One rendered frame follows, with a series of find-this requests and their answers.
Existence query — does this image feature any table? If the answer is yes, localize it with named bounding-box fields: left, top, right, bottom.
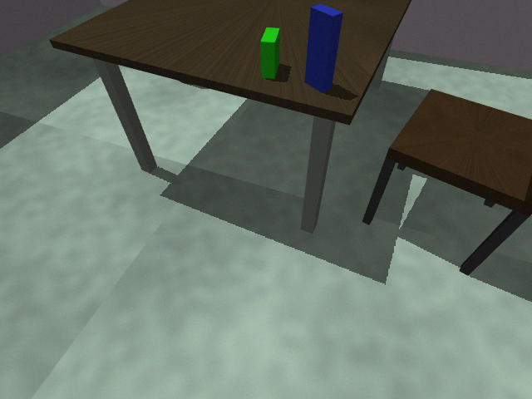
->
left=49, top=0, right=411, bottom=234

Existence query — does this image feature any chair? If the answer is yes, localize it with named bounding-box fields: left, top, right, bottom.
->
left=362, top=89, right=532, bottom=276

